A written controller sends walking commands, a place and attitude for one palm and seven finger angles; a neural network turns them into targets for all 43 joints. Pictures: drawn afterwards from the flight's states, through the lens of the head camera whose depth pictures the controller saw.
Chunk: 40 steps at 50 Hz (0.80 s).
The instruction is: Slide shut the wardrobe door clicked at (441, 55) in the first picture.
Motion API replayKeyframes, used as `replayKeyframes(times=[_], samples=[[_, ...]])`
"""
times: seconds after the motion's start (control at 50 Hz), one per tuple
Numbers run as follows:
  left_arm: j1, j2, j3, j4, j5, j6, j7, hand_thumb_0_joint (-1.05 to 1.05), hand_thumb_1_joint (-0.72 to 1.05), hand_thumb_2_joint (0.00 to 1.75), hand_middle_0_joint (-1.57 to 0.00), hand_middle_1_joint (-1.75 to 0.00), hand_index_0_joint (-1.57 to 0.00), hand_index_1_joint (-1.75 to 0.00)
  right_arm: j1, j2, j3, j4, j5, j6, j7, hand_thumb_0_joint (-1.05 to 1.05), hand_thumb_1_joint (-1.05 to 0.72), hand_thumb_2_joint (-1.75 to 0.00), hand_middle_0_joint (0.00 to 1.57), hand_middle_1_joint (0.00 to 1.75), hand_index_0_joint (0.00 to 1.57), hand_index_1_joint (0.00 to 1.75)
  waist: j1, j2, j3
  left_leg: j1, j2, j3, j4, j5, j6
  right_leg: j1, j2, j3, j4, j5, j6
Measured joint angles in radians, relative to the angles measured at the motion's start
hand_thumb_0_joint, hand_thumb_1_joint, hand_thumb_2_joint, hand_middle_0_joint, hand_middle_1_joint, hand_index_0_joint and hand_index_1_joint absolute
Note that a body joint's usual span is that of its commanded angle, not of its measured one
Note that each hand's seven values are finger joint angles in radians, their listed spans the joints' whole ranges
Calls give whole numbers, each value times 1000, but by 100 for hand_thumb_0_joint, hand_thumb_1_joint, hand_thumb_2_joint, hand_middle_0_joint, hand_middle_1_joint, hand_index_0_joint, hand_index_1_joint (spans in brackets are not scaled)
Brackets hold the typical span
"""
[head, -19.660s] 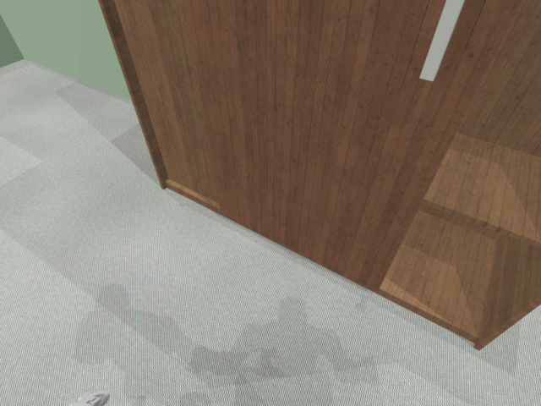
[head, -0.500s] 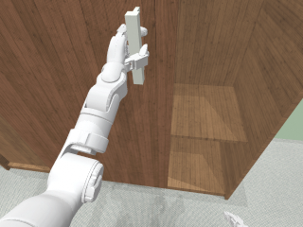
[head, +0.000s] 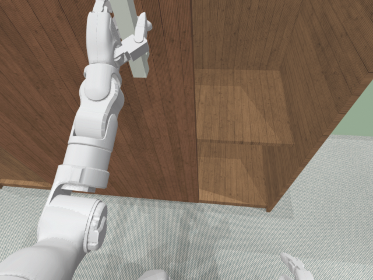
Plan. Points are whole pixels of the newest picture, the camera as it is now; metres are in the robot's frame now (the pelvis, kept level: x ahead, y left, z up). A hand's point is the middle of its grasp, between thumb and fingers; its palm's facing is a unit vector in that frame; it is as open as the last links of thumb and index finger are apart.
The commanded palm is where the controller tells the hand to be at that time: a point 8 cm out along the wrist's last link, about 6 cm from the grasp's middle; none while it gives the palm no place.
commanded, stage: step sideways, sliding the door along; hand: left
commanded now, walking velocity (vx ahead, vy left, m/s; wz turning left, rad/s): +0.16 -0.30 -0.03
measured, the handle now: (133, 22) +0.49 +0.12 +0.27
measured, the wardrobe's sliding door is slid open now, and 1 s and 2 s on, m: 0.36 0.21 0.00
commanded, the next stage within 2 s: none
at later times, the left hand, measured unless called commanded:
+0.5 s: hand (158, 39) +0.45 +0.07 +0.26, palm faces +0.26 -0.96 -0.14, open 6.8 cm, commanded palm +0.42 +0.05 +0.27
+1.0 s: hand (232, 39) +0.45 -0.05 +0.26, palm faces +0.23 -0.97 -0.05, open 7.0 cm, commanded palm +0.42 -0.08 +0.25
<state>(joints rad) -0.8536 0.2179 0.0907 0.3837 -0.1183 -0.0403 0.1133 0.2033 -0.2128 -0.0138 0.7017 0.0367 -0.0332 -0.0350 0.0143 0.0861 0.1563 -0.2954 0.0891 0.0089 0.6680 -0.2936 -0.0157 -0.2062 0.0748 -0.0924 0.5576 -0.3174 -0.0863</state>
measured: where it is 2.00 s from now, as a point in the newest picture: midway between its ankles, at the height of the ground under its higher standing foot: outside the picture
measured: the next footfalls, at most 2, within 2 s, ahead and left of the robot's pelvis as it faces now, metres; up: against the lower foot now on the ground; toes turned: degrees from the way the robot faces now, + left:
right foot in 0.50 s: +0.13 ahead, -0.34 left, +0.00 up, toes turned -4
left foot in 0.68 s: +0.11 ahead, -0.01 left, +0.00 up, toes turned +15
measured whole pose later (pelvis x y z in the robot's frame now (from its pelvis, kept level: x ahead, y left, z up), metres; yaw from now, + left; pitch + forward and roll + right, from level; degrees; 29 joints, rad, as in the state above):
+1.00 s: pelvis +0.12 -0.20 +0.00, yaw +7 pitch -1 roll +0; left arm -0.43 0.11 0.00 -0.30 -0.04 0.04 0.15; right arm 0.03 -0.21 -0.05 0.60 0.05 -0.05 0.03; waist 0.11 0.05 0.17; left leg -0.23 0.15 0.07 0.59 -0.28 -0.04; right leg -0.29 -0.02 -0.03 0.65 -0.29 -0.01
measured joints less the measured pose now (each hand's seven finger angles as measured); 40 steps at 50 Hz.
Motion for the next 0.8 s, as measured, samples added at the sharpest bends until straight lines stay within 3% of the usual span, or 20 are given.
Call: replayKeyframes(times=[0.08,0.12,0.14,0.16,0.18,0.22,0.26,0.32,0.38,0.48,0.5,0.54,0.58,0.62,0.66,0.68,0.74,0.8], samples=[[-19,-19,-23,-43,24,-5,-7,-8,66,86,-45,-140,-21,-138,-25,15,-10,28,8,16,-3,1,-91,-90,20,30,20,30,39,-68,40,-62,-50,1,180,-114,33,29,-17,-17,-35,0,-28],[-19,-19,-42,-73,33,-6,-2,-8,66,85,-45,-140,-21,-136,-41,14,-11,15,5,15,-1,1,-91,-90,20,30,20,30,52,-99,51,-41,-69,32,83,-56,38,27,-30,-20,-34,-2,-33],[-17,-16,-49,-89,33,-5,2,-8,66,85,-45,-140,-22,-135,-50,10,-13,3,5,15,2,1,-91,-90,20,30,20,30,58,-107,51,-11,-71,51,-9,35,46,8,-32,-21,-1,-9,-30],[-16,-12,-54,-104,30,-3,7,-8,66,85,-45,-140,-22,-134,-61,2,-18,-14,7,15,9,1,-91,-90,20,30,20,30,63,-100,47,26,-59,54,-88,100,51,-34,-25,-24,76,-14,-15],[-24,-5,-58,-114,21,0,9,-9,66,85,-45,-140,-22,-132,-78,1,-30,-28,10,16,19,1,-91,-90,20,30,20,30,63,-101,55,43,-55,51,-110,64,33,-87,-22,-7,198,-45,9],[-43,2,-55,-130,12,6,3,-9,66,84,-45,-140,-22,-130,-121,4,-48,-51,14,23,47,1,-91,-90,20,30,20,30,60,-107,98,55,-56,37,-91,9,1,-180,-22,63,431,-120,23],[-47,0,-49,-150,13,11,-4,-9,66,84,-45,-140,-22,-129,-152,3,-52,-71,14,31,66,1,-91,-90,20,30,20,30,55,-90,125,59,-40,6,-77,-3,-17,-247,-39,105,518,-161,33],[-48,-12,-54,-164,24,8,-17,-9,65,84,-45,-140,-22,-129,-171,10,-49,-84,18,38,79,1,-91,-90,20,30,20,30,78,-57,144,74,8,-37,-79,-6,-44,-297,-94,128,472,-115,53],[-40,-13,-66,-173,29,3,-31,-10,65,83,-45,-140,-22,-128,-167,30,-39,-94,23,39,83,1,-91,-90,20,30,20,30,119,-33,150,104,68,-69,-89,-18,-83,-273,-133,113,361,-52,73],[-12,34,-56,-196,16,16,-58,-14,64,83,-45,-140,-22,-125,-160,60,-18,-115,32,46,84,1,-90,-90,20,30,20,30,179,-3,141,134,163,-97,-35,-67,-126,-117,-115,62,156,47,87],[-8,48,-48,-201,17,27,-61,-16,64,84,-45,-140,-21,-123,-161,64,-12,-117,33,44,83,1,-90,-90,20,30,20,30,181,-6,136,123,172,-97,6,-82,-122,-68,-111,55,91,88,100],[21,57,-13,-227,34,33,-49,-19,63,84,-45,-140,-20,-120,-194,39,-13,-98,32,39,76,1,-90,-90,20,30,20,30,148,47,152,75,197,-133,121,-41,-73,-30,-86,8,87,45,121],[69,55,8,-270,44,41,-28,-20,63,85,-45,-140,-21,-117,-221,22,-22,-67,31,36,58,1,-90,-90,21,30,20,30,120,35,149,15,124,-144,230,-142,-34,-35,-109,-5,91,27,110],[122,42,15,-336,49,59,-2,-20,62,85,-45,-140,-22,-117,-226,5,-28,-54,25,22,39,1,-91,-90,20,30,20,30,108,0,133,-4,42,-98,192,-183,-7,-50,-137,4,70,40,103],[168,20,9,-400,55,73,22,-19,62,85,-45,-140,-24,-117,-214,-17,-34,-56,18,6,27,1,-91,-90,20,30,20,30,98,-17,106,31,6,-14,-12,-7,9,-75,-143,14,72,60,99],[181,8,-1,-423,54,82,28,-18,62,85,-45,-140,-25,-116,-202,-28,-45,-63,18,0,27,1,-91,-90,20,30,20,30,99,-12,92,51,16,9,-77,89,9,-94,-131,21,97,65,103],[208,-12,-28,-465,54,95,25,-16,62,84,-45,-140,-25,-115,-171,-22,-71,-81,17,-7,48,1,-91,-90,20,30,20,30,129,-48,86,88,29,38,-96,19,-46,-130,-114,73,239,-38,97],[259,-30,-41,-513,58,95,31,-16,63,83,-45,-140,-25,-114,-141,-24,-65,-111,20,-30,71,1,-91,-90,20,30,20,30,142,-34,79,115,60,42,-101,-14,-73,-93,-98,65,206,-19,89]])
